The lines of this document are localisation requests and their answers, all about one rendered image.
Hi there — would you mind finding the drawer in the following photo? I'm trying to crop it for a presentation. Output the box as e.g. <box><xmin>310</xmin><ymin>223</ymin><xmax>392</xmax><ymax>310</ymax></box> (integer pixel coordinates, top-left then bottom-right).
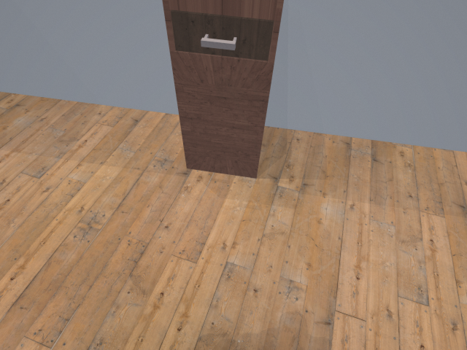
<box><xmin>171</xmin><ymin>10</ymin><xmax>274</xmax><ymax>61</ymax></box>

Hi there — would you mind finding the cabinet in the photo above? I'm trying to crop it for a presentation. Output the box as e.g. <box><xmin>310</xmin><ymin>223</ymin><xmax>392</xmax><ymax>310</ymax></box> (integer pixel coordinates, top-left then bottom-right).
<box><xmin>162</xmin><ymin>0</ymin><xmax>284</xmax><ymax>179</ymax></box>

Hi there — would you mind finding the handle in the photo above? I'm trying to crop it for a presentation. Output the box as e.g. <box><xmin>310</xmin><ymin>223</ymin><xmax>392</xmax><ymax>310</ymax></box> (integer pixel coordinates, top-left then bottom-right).
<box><xmin>201</xmin><ymin>34</ymin><xmax>237</xmax><ymax>50</ymax></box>

